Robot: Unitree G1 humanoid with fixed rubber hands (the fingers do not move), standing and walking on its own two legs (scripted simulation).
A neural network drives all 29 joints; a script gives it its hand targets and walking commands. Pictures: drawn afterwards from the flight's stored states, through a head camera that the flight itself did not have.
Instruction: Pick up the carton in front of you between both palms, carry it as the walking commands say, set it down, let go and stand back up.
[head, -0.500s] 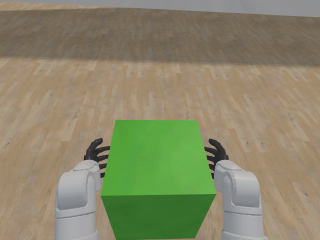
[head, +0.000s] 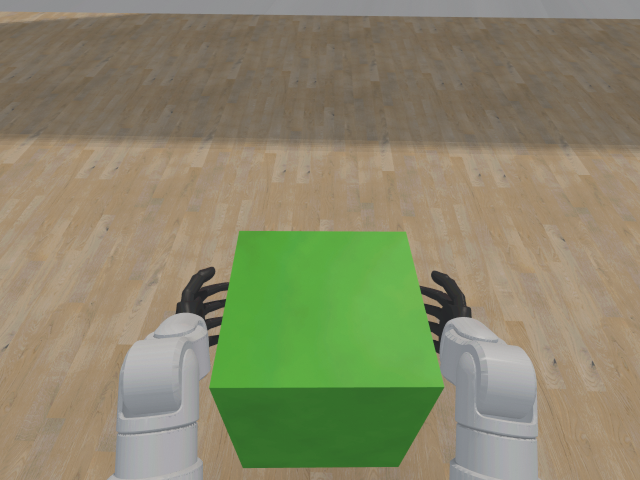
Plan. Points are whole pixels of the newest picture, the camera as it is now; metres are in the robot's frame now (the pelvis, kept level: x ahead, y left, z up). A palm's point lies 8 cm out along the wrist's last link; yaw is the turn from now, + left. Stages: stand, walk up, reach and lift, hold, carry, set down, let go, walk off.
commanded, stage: carry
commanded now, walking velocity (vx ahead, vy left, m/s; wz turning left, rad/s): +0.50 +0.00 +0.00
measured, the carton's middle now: (321, 353) +0.27 +0.00 +0.00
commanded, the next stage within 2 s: none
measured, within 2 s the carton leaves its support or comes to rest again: neither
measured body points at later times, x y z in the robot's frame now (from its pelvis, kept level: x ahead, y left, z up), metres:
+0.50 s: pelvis +0.34 +0.04 +0.00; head +0.34 +0.05 +0.45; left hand +0.62 +0.18 +0.06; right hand +0.60 -0.12 +0.06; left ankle +0.41 +0.11 -0.73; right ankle +0.17 -0.08 -0.64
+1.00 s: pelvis +0.67 -0.02 +0.00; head +0.68 -0.04 +0.45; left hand +0.95 +0.13 +0.07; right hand +0.95 -0.18 +0.06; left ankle +0.50 +0.11 -0.64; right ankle +0.75 -0.10 -0.73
